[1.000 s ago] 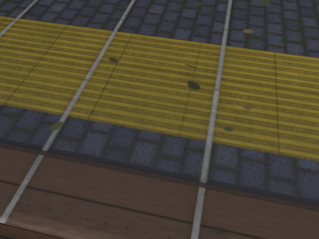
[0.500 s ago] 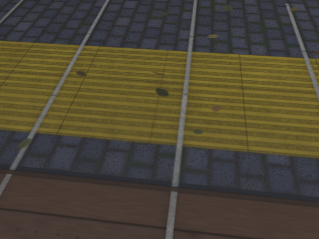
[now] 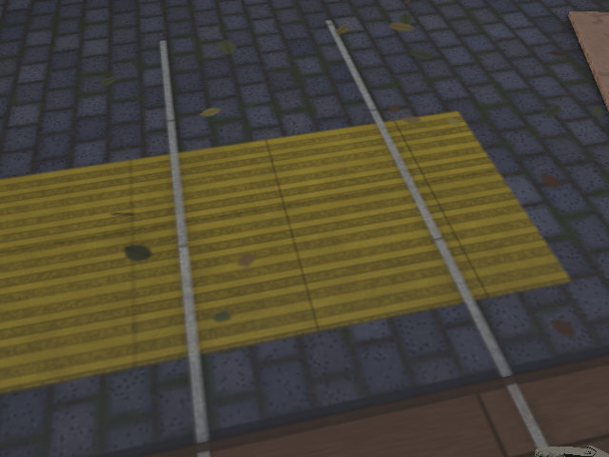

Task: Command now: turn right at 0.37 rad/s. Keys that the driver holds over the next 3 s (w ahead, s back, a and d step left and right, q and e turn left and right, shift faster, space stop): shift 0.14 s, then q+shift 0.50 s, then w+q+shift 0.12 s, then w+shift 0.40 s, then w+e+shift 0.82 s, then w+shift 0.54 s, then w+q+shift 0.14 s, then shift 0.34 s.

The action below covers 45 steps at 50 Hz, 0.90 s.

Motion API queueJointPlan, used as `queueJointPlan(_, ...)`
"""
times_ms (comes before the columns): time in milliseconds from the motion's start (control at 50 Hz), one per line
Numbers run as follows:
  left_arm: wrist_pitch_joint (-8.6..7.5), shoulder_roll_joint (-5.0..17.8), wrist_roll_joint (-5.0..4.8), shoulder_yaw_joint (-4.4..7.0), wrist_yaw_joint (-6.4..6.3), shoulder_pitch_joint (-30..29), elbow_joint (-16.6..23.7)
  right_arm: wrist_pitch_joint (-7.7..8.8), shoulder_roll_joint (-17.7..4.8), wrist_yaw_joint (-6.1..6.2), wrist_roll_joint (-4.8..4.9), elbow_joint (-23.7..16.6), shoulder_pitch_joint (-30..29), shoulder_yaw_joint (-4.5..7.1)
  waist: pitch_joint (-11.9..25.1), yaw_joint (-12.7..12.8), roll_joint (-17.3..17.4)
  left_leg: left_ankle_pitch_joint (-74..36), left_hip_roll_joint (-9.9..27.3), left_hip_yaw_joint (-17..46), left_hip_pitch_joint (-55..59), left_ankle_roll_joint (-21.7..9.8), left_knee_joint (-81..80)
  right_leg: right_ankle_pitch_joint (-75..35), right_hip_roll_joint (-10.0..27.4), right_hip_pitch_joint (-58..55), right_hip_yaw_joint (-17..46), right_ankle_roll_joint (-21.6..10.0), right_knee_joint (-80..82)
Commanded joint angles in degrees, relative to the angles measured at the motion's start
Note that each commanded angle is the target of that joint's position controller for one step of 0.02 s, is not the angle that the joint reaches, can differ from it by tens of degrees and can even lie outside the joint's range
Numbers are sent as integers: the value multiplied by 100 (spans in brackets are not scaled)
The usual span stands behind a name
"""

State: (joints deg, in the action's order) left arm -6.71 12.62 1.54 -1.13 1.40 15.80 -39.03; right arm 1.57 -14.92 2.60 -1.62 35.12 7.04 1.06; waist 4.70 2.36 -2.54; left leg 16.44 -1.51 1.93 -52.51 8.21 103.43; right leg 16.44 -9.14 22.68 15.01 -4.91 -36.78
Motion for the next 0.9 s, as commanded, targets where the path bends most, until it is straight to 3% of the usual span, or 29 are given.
queueJointPlan(20,-58,515,-83,50,-56,287,536,131,-343,36,-24,-594,-650,92,201,217,-440,44,101,-5,-351,165,-423,-3261,1649,-1238,1503,-1317,520)
queueJointPlan(120,-18,769,-279,171,-112,-401,626,-18,138,-325,-241,-552,-417,-10,167,-36,-294,174,420,-256,1581,-12,-4608,-3511,1523,-849,1559,-1030,633)
queueJointPlan(160,37,749,-323,189,-15,-714,471,-65,304,-568,-172,-362,-59,-70,231,-172,-272,6,532,-269,2696,-119,-6023,-4153,1715,-721,1724,-995,756)
queueJointPlan(200,193,457,-555,112,224,-696,52,53,384,-787,-18,66,395,-123,199,-454,336,-1961,520,-393,3613,-233,-8384,-3728,1504,-953,1460,-748,541)
queueJointPlan(220,239,405,-362,121,369,203,-303,200,181,-769,71,19,328,-70,680,-96,148,-3171,776,-108,4436,-688,-7876,-3445,1114,-1014,1056,-141,533)
queueJointPlan(240,295,485,-251,237,332,964,-316,282,-411,-795,132,-236,-398,20,1212,716,676,-4673,949,227,4593,-1403,-7194,-2391,615,-1427,86,360,474)
queueJointPlan(260,349,829,-173,363,163,440,-117,244,-667,-753,-32,-439,-815,167,1198,617,555,-3945,819,235,4209,-1569,-7144,-1489,523,-1368,-430,431,392)
queueJointPlan(320,410,1075,-83,593,-335,-540,311,249,-570,-629,15,-519,-304,330,635,37,885,-2540,1307,1628,4554,-2250,-7756,348,346,77,-1017,629,-232)
queueJointPlan(360,346,861,-148,586,-478,-1123,605,280,-613,-567,115,-254,556,434,415,-417,1179,-2297,1988,2734,4836,-2821,-8094,1462,397,961,-1259,941,-1447)
queueJointPlan(380,333,749,-94,554,-549,-1418,747,347,-635,-511,69,-132,1049,479,399,-721,1455,-2506,2146,3034,4894,-2993,-8312,2288,392,1468,-1184,1062,-3014)
queueJointPlan(400,347,619,-47,499,-546,-1424,791,398,-624,-453,-9,-76,974,485,444,-627,1270,-2790,2031,2839,4663,-2848,-8261,2073,496,1671,-954,1014,-4386)
queueJointPlan(440,370,516,103,434,-588,-1388,887,361,-47,-424,-133,28,658,263,359,-387,498,-2434,1531,2379,4539,-2591,-8117,1371,602,2147,-787,902,-4336)
queueJointPlan(460,377,437,153,400,-588,-1426,1007,341,28,-413,-51,45,565,217,291,-276,588,-2313,1311,2236,4551,-2536,-8103,1399,612,2234,-909,884,-4000)
queueJointPlan(520,402,450,127,373,-451,-865,874,450,-506,-334,49,-211,-26,356,329,56,990,-2107,1039,2130,3960,-2242,-8322,1660,725,1313,-1255,1109,-2580)
queueJointPlan(560,448,408,81,354,-286,-512,770,431,-835,-293,12,-416,-494,470,358,197,1076,-2272,621,1944,3020,-2002,-8360,1535,557,-41,-1621,1071,-1520)
queueJointPlan(580,428,393,4,341,-210,-233,675,382,-879,-292,-98,-511,-668,508,416,212,1007,-2637,657,2179,2934,-2000,-8180,686,536,-389,-1551,950,-1017)
queueJointPlan(620,346,425,-110,343,-88,199,500,234,-814,-334,-106,-516,-729,486,354,349,747,-2091,619,2499,3109,-2069,-7867,-395,464,-974,-1606,695,875)
queueJointPlan(640,346,538,54,427,-72,327,430,182,-629,-341,-68,-392,-409,440,403,187,862,-1064,476,2589,2948,-2083,-7778,-826,613,-1492,-1536,547,1320)
queueJointPlan(660,322,863,241,564,-125,912,179,118,-431,-349,46,-300,59,437,507,220,347,1043,152,2599,1973,-1820,-7085,-564,1218,-2502,-1040,83,1040)
queueJointPlan(680,234,1479,253,711,-232,1551,78,126,0,-424,50,-553,89,335,352,290,-1234,1706,-981,1294,-445,-1174,-4758,472,2886,-3376,1470,-1652,1632)
queueJointPlan(700,109,1376,435,586,-220,817,105,226,-49,-584,-150,-233,99,212,-283,99,-964,816,-430,1465,-1509,-1021,-2587,3094,3909,-2355,3536,-2247,2666)
queueJointPlan(720,2,914,270,372,-152,-346,238,279,-240,-597,-82,26,35,230,-631,-440,-595,-138,-166,1266,-1823,-1144,-1186,3923,3685,-1338,3114,-1709,2721)
queueJointPlan(740,35,345,156,149,-18,-809,201,234,-239,-506,17,263,310,244,-292,-642,-763,-780,-289,898,-1675,-1187,373,3304,3157,-936,1871,-1136,2258)
queueJointPlan(760,59,-139,161,-70,38,-776,138,205,-163,-500,1,362,330,206,-114,-632,-457,-1158,-314,871,-1666,-1291,884,2754,2753,-777,937,-730,1947)
queueJointPlan(780,127,-280,199,-138,5,-451,-124,181,-10,-564,-8,363,163,122,-62,-500,-155,-1282,-274,717,-1657,-1432,1195,2369,2479,-653,423,-534,1813)
queueJointPlan(820,183,58,331,-77,-82,611,-671,213,266,-727,65,430,-267,-41,-328,31,-23,-1298,-244,590,-2317,-1535,913,2095,2266,-1166,-30,-367,1825)
queueJointPlan(860,198,216,447,-50,5,1805,-1316,285,395,-729,111,460,-741,-186,-501,459,-279,-1445,-164,683,-3515,-1702,1080,1784,2446,-2006,133,-523,1926)
queueJointPlan(880,-124,579,12,320,-84,2250,-1309,77,699,-484,-79,-31,-1272,-82,-537,368,808,-658,-192,212,-3029,-1354,1586,2107,2614,-2019,173,-249,2090)
queueJointPlan(900,-237,563,-70,297,-115,2104,-1447,-25,760,-406,-110,-129,-1400,-135,-855,216,691,-445,-91,223,-3252,-1222,1494,2302,2613,-1761,107,-171,2309)
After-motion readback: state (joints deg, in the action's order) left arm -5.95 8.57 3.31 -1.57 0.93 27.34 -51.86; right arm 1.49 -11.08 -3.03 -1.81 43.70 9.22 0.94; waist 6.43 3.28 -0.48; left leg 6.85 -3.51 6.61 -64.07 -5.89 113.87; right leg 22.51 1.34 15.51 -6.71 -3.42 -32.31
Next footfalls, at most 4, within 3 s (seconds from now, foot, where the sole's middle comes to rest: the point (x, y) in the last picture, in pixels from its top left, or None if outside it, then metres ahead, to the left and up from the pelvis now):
0.20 left None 0.07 0.17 -0.77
0.66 right None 0.09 -0.07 -0.77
1.20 left None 0.33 0.28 -0.62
1.72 right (186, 342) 0.71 0.33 -0.62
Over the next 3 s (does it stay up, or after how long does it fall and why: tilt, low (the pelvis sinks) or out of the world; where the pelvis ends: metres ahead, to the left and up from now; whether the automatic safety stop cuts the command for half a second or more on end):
stays up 1.70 0.27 0.13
